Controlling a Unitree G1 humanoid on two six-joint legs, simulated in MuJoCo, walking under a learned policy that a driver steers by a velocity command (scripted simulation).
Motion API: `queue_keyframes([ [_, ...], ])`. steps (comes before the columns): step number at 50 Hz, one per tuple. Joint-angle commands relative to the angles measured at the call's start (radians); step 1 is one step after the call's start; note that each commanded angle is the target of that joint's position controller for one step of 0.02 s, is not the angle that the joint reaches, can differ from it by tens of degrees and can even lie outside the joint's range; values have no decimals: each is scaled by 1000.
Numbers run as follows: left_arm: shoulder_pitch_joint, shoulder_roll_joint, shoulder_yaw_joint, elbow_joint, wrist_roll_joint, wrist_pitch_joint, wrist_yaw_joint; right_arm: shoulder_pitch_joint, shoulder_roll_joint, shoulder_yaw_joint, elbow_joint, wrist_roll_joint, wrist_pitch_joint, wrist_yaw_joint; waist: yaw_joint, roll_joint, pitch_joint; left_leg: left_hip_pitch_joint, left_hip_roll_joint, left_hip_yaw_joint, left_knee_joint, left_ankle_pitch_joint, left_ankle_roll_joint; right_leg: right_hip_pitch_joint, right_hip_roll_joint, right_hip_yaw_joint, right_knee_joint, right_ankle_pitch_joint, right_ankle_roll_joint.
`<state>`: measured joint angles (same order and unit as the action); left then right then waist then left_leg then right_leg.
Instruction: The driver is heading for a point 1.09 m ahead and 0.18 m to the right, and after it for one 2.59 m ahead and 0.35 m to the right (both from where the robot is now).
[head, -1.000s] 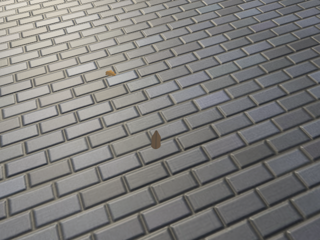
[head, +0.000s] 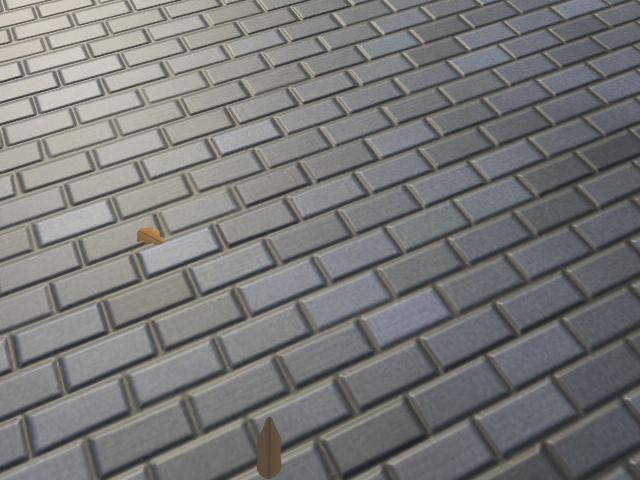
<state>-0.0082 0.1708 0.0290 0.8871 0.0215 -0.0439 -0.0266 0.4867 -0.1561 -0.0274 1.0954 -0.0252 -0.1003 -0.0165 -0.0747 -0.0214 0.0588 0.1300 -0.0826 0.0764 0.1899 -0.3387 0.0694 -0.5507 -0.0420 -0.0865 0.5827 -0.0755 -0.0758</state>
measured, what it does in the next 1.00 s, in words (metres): walks ahead: right foot, then left foot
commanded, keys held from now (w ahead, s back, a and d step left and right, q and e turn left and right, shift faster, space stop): w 0.52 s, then w+e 0.48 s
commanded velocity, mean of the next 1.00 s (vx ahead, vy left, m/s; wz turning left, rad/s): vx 0.50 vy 0.00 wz -0.17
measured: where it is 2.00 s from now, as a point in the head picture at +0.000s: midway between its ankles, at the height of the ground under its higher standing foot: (395, 228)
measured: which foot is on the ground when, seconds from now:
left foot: down 0.00-0.06, up 0.08-0.58, down 0.60-1.00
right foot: up 0.00-0.02, down 0.04-0.62, up 0.64-1.00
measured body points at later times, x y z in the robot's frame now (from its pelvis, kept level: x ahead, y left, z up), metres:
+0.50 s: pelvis +0.27 -0.02 +0.01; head +0.30 -0.02 +0.46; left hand +0.18 +0.21 -0.14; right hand +0.45 -0.23 -0.12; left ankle +0.44 +0.11 -0.70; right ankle +0.16 -0.09 -0.73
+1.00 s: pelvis +0.54 +0.02 +0.01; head +0.56 +0.02 +0.46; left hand +0.71 +0.22 -0.13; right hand +0.45 -0.21 -0.13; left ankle +0.46 +0.09 -0.73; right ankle +0.66 -0.14 -0.68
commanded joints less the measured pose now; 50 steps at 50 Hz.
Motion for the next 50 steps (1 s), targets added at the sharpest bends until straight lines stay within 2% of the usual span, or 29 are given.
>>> queue_keyframes([
  [1, 109, 103, 34, -19, 0, -27, 15, 27, -162, -30, -14, -5, -2, -10, 110, 105, -34, 10, 290, -82, 231, 1035, 96, 162, 77, -32, -63, -96, -55],
  [2, 280, 124, 49, 39, 7, -36, 24, 4, -164, -31, -19, 2, 1, -8, 184, 82, -119, -53, 257, -50, 417, 1003, 77, 368, 88, -35, -129, -42, -81],
  [3, 458, 194, 71, 78, 33, -44, 35, -6, -138, -21, -48, 14, -1, -3, 244, 24, -233, -262, 216, -26, 687, 702, 61, 639, -89, 153, -133, -112, -131],
  [4, 522, 289, 97, 87, 44, -39, 31, 113, -40, -6, -64, 56, 2, 10, 195, -212, -357, -633, 18, 19, 1091, -39, 12, 906, -390, 667, -226, -171, -287],
  [5, 436, 241, 88, 79, 5, -24, 21, 44, -138, -34, -59, 28, 5, 7, 174, -62, -314, -726, 40, -131, 1179, -127, 30, 832, -353, 738, -302, -212, -266],
  [6, 323, 191, 72, 61, -6, -25, 18, -47, -135, -37, -93, 21, 2, 9, 134, -35, -156, -769, 90, -135, 1152, -40, 34, 685, -323, 565, -321, -190, -231],
  [7, 276, 133, 57, 58, -2, -34, 14, -95, -120, -35, -103, 17, -2, 11, 114, 16, -82, -746, 123, -132, 1099, 20, 32, 568, -281, 463, -355, -83, -201],
  [9, 273, 68, 35, 85, -5, -47, 22, -84, -84, -35, -101, -8, 21, 21, 55, -2, -38, -656, 162, -124, 1003, 62, 19, 427, -198, 311, -398, 10, -138],
  [10, 302, 71, 33, 100, -4, -54, 25, -71, -68, -34, -98, -12, 33, 26, 47, -28, -37, -628, 161, -115, 979, 60, 9, 402, -194, 288, -403, 67, -141],
  [12, 353, 95, 35, 122, -9, -67, 29, -106, -62, -35, -113, -18, 49, 34, 37, -27, -22, -658, 168, -95, 935, 80, -9, 396, -174, 236, -419, 135, -142],
  [14, 387, 117, 37, 130, -8, -69, 30, -196, -73, -36, -146, -17, 57, 40, 46, -27, 4, -726, 185, -73, 867, 148, -27, 405, -159, 202, -447, 140, -138],
  [18, 450, 110, 28, 139, -9, -65, 28, -378, -75, -27, -210, -4, 58, 46, 85, -34, 35, -775, 187, -35, 651, 276, -50, 444, -128, 149, -467, 197, -121],
  [23, 538, 121, 26, 166, -4, -64, 35, -521, -74, -16, -259, 4, 52, 45, 130, -50, 47, -757, 149, 3, 456, 325, -29, 567, -151, 124, -443, 278, -119],
  [26, 544, 134, 31, 178, 5, -58, 44, -544, -92, -21, -280, 3, 42, 43, 120, -51, 55, -738, 132, 3, 395, 250, 7, 653, -188, 123, -388, 384, -117],
  [28, 515, 147, 34, 177, 7, -55, 48, -458, -110, -33, -262, 2, 29, 34, 72, -55, 16, -587, 85, 12, 348, 176, 36, 649, -185, 122, -263, 613, -97],
  [29, 493, 156, 36, 174, 4, -51, 46, -325, -126, -45, -219, 0, 20, 26, 13, -41, -49, -429, 55, 24, 290, 188, 53, 625, -159, 109, -116, 679, -83],
  [30, 476, 145, 32, 160, -4, -50, 42, -145, -168, -62, -165, -16, 7, 16, -55, -5, -153, -171, 105, -28, 263, 221, 82, 492, -112, 84, 92, 544, -65],
  [31, 512, 72, 12, 119, -33, -51, 34, 2, -274, -87, -152, -45, -1, 3, -70, 142, -307, 124, 395, -369, 228, 106, 147, 215, -16, 34, 429, 103, -31],
  [32, 594, 68, 21, 129, -48, -45, 36, -15, -303, -98, -152, -22, 16, 15, -29, 268, -395, 202, 553, -723, 86, 53, 233, 6, 115, 67, 682, -450, -20],
  [33, 512, 135, 40, 128, -23, -33, 40, -135, -233, -81, -177, -2, 27, 19, 10, 106, -244, 55, 501, -601, 66, -37, 194, -53, 32, 138, 726, -368, -31],
  [34, 433, 115, 39, 108, -16, -34, 33, -226, -160, -60, -193, 3, 21, 22, 28, 57, -113, -104, 458, -461, 23, -21, 162, -55, -4, 140, 689, -283, -30],
  [35, 412, 86, 38, 105, -15, -30, 29, -262, -123, -49, -191, 0, 14, 22, 55, 49, -46, -208, 412, -350, -15, 50, 118, -21, -34, 137, 635, -235, -28],
  [36, 401, 80, 42, 102, 2, -16, 23, -259, -95, -40, -177, 4, 6, 15, 78, 62, -12, -272, 359, -253, -32, 124, 74, 12, -53, 141, 596, -209, -26],
  [37, 433, 61, 42, 104, 9, -1, 15, -243, -98, -39, -167, 5, -1, 9, 97, 102, -21, -296, 360, -203, -36, 176, 70, 41, -55, 130, 588, -196, -17],
  [38, 426, 56, 43, 101, 11, 10, 11, -213, -93, -38, -158, 8, -11, 8, 101, 91, -21, -299, 353, -173, -40, 237, 68, 39, -57, 126, 590, -183, -13],
  [40, 379, 49, 46, 78, 11, 25, 3, -181, -114, -43, -148, 14, -23, 5, 110, 81, -10, -283, 344, -101, -52, 301, 64, -22, -63, 114, 574, -130, -3],
  [42, 302, 53, 46, 47, 10, 33, -4, -146, -122, -43, -139, 10, -27, 2, 101, 80, 7, -258, 335, -40, -57, 358, 60, -97, -72, 101, 535, -59, 5],
  [47, 119, 44, 32, -26, 5, 29, -20, -86, -123, -37, -123, 9, -25, -5, 71, 83, 44, -214, 306, 84, -50, 495, 41, -116, -50, 35, 267, 82, 15],
  [50, 27, 43, 22, -68, 9, 28, -27, -31, -144, -41, -105, 8, -20, -14, 45, 85, 55, -131, 332, 128, -34, 586, 40, -94, -31, -27, 135, 80, -6],
])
